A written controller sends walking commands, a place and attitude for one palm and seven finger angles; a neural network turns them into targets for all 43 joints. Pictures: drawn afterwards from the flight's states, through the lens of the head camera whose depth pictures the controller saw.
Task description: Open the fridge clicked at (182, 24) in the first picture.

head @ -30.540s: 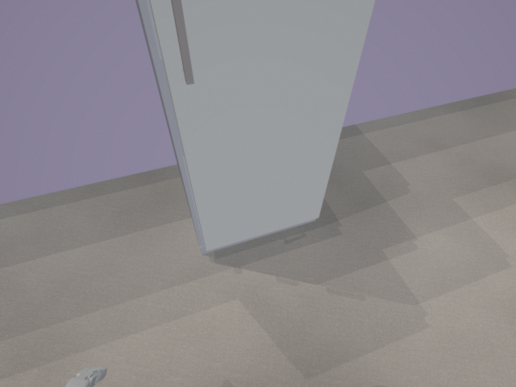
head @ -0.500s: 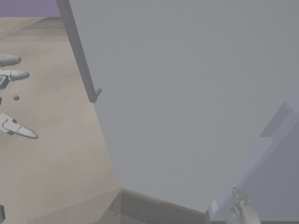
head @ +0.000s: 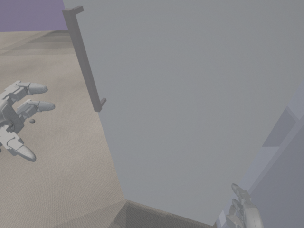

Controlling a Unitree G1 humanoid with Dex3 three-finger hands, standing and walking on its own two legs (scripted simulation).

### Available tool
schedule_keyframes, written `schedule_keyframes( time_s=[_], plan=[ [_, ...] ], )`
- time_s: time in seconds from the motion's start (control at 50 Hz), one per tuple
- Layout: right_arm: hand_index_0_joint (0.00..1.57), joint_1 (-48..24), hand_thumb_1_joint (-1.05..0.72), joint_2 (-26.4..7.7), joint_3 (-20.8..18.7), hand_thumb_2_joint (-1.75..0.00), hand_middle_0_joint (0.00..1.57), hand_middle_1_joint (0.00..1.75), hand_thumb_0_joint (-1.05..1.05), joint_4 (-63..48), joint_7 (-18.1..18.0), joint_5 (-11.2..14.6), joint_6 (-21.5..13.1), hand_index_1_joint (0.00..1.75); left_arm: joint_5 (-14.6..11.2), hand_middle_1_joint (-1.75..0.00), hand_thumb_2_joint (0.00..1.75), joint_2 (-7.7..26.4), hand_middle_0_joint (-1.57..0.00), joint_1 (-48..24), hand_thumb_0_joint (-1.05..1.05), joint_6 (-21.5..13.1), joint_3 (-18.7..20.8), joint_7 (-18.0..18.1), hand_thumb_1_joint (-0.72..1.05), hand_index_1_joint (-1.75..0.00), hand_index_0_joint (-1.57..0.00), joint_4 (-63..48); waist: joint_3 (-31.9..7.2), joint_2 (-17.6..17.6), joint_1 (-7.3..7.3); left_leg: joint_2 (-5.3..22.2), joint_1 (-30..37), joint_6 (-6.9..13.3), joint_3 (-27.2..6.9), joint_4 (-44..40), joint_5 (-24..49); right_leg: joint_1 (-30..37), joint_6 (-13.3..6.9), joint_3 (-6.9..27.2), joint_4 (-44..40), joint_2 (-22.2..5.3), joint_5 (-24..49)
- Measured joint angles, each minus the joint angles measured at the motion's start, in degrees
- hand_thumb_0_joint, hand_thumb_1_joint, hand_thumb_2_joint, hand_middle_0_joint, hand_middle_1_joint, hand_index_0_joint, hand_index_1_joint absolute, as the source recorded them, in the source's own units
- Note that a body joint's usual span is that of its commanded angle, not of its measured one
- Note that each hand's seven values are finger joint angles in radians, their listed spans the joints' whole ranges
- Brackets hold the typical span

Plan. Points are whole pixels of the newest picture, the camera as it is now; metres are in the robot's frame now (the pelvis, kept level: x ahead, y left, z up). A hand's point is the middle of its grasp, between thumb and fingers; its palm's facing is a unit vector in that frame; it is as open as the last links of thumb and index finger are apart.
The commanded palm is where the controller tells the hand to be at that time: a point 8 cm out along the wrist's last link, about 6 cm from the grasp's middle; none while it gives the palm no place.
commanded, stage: draw the hand back to the body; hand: left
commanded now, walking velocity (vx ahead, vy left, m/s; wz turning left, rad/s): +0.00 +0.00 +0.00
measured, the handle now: (89, 66) +0.43 +0.21 +0.25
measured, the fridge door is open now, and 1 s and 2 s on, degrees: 73 73 73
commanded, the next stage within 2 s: step back with the hand held close in 1.30 s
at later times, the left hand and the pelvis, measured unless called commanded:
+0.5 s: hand (20, 140) +0.22 +0.30 +0.19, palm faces +0.54 -0.77 -0.33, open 13.0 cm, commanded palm +0.17 +0.33 +0.20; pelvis +0.01 +0.01 +0.00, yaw +0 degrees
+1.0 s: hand (34, 152) +0.21 +0.27 +0.17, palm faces +0.49 -0.76 -0.43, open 8.1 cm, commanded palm +0.16 +0.30 +0.18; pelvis +0.02 +0.00 +0.00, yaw -1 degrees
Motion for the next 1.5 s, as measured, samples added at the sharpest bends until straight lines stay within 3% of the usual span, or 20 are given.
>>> schedule_keyframes(
  time_s=[0.12,0.24,0.26,0.3,0.34,0.38,0.44,0.52,0.66,0.8,1.04,1.44,1.5],
  plan=[
    [0.2,1.2,-0.91,0.1,0.0,-0.9,0.21,0.3,0.02,-2.5,2.5,0.4,-0.3,0.3,-2.3,-1.15,0.2,2.2,-0.26,3.9,-0.01,2.4,5.1,0.1,-0.55,-1.15,-0.26,-0.9,-1.4,-0.5,-0.1,0.3,0.6,-0.1,0.7,0.2,-0.8,0.4,0.0,0.7,0.0,0.3,-0.4],
    [0.2,1.6,-0.91,-1.4,-0.9,-0.9,0.2,0.3,0.02,-2.3,2.5,0.4,-0.9,0.3,-0.8,-1.13,0.21,-2.0,-0.25,7.7,-0.01,3.9,2.0,1.7,-0.52,-1.13,-0.25,-5.3,-0.1,-0.2,1.95,-0.2,0.1,0.3,0.0,1.3,-1.1,0.6,0.5,0.1,0.3,-0.2,-0.6],
    [0.2,1.6,-0.91,-1.2,-1.3,-0.9,0.2,0.3,0.02,-2.1,2.8,-0.4,-1.2,0.3,2.4,-1.12,0.22,-2.9,-0.25,8.5,-0.01,2.4,0.1,4.8,-0.51,-1.12,-0.25,-7.8,0.3,-0.2,2.26,-0.2,-0.1,0.4,-0.2,1.5,-1.1,0.7,0.5,-0.2,0.3,-0.2,-0.6],
    [0.2,1.2,-0.91,-0.8,-1.6,-0.9,0.2,0.3,0.02,-1.3,3.3,-2.2,-2.2,0.3,7.9,-1.1,0.24,-4.6,-0.25,10.8,-0.01,-2.3,-3.3,14.4,-0.47,-1.1,-0.25,-13.1,1.0,-0.7,2.38,-0.2,-0.8,0.3,-0.6,1.9,-1.1,0.3,0.5,-0.6,0.1,-0.1,-0.4],
    [0.2,0.5,-0.91,0.1,-1.6,-0.9,0.2,0.3,0.02,-0.7,3.8,-3.3,-2.6,0.3,11.2,-1.07,0.26,-6.7,-0.25,13.4,-0.01,-6.6,-4.8,22.6,-0.42,-1.07,-0.25,-17.6,1.7,-1.5,2.13,-0.2,-1.6,0.2,-0.6,2.0,-0.9,-0.5,0.4,-0.6,0.3,-0.1,-0.2],
    [0.2,0.1,-0.91,1.1,-1.7,-0.9,0.2,0.3,0.02,-0.2,3.9,-3.9,-2.4,0.3,13.4,-1.04,0.29,-8.5,-0.25,16.0,-0.01,-10.1,-5.3,28.3,-0.36,-1.03,-0.25,-21.2,2.4,-2.1,1.97,-0.1,-2.0,0.2,-0.4,2.1,-0.9,-1.1,0.3,-0.3,0.6,-0.1,-0.2],
    [0.2,0.5,-0.91,2.4,-2.2,-0.9,0.21,0.3,0.02,0.9,3.8,-4.5,-1.8,0.3,15.5,-0.98,0.34,-10.1,-0.25,19.2,-0.01,-13.9,-5.5,33.7,-0.27,-0.98,-0.24,-24.4,2.4,-2.1,2.02,-0.1,-1.9,0.3,0.0,2.2,-1.3,-1.2,0.4,0.0,0.7,-0.1,-0.4],
    [0.2,1.4,-0.91,3.1,-2.8,-0.9,0.21,0.3,0.02,2.6,3.5,-4.7,-0.4,0.3,17.0,-0.9,0.4,-10.6,-0.24,21.1,-0.01,-17.1,-5.6,37.4,-0.13,-0.9,-0.24,-24.7,1.8,-0.9,2.25,-0.6,-0.6,0.6,0.5,1.8,-1.7,-0.4,0.7,0.5,1.0,-0.6,-1.1],
    [0.2,1.3,-0.91,3.5,-3.3,-0.9,0.21,0.3,0.02,3.7,3.2,-4.4,2.7,0.3,18.1,-0.76,0.52,-10.9,-0.23,22.0,0.0,-18.2,-6.7,38.7,0.11,-0.76,-0.23,-20.7,2.1,-0.4,1.7,-1.2,1.6,0.7,1.5,0.0,-1.5,0.6,1.0,1.4,1.3,-1.3,-1.8],
    [0.2,1.5,-0.91,2.8,-4.4,-0.9,0.21,0.3,0.02,2.6,3.1,-4.5,3.5,0.3,18.6,-0.61,0.64,-11.5,-0.23,27.9,0.0,-18.0,-8.9,38.1,0.36,-0.61,-0.23,-23.4,1.9,-1.1,0.93,-0.6,3.0,0.3,1.7,-1.3,-1.5,1.8,0.6,1.6,0.2,-0.7,-1.8],
    [0.2,0.1,-0.91,2.0,-5.4,-0.9,0.2,0.3,0.02,1.1,2.1,-4.4,3.8,0.29,19.1,-0.37,0.84,-11.3,-0.22,31.1,0.01,-18.3,-9.0,38.6,0.76,-0.37,-0.21,-25.5,2.3,-0.5,2.24,0.2,3.7,-0.3,0.8,-1.2,-1.9,3.1,0.0,0.6,-0.4,0.1,-2.1],
    [0.2,0.5,-0.91,3.3,-4.4,-0.9,0.21,0.3,0.02,1.8,2.2,-4.6,4.3,0.3,19.1,-0.3,0.9,-11.3,-0.21,30.3,0.01,-17.6,-9.6,38.5,0.88,-0.3,-0.21,-25.1,2.4,-0.5,2.19,0.2,4.7,-0.5,0.6,-1.9,-1.4,4.0,-0.2,0.4,-0.9,0.1,-1.8],
    [0.2,-0.1,-0.91,2.4,-4.3,-0.9,0.2,0.3,0.01,1.0,2.3,-4.4,5.6,0.3,19.5,-0.3,0.9,-12.5,-0.21,28.3,0.01,-19.8,-9.4,38.3,0.89,-0.3,-0.21,-24.7,3.1,0.1,1.69,0.6,3.0,-0.2,0.3,-0.9,-1.3,3.3,0.0,0.1,-1.8,0.6,-0.8]
  ],
)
